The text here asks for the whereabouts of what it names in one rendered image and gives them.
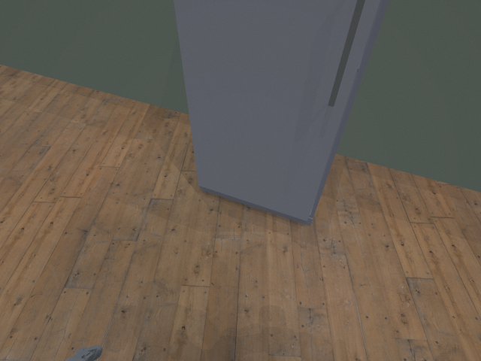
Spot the handle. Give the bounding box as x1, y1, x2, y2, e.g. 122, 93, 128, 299
328, 0, 365, 107

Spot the fridge door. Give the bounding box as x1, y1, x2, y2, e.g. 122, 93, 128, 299
174, 0, 380, 221

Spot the robot left hand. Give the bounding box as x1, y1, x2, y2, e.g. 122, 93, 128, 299
66, 346, 103, 361

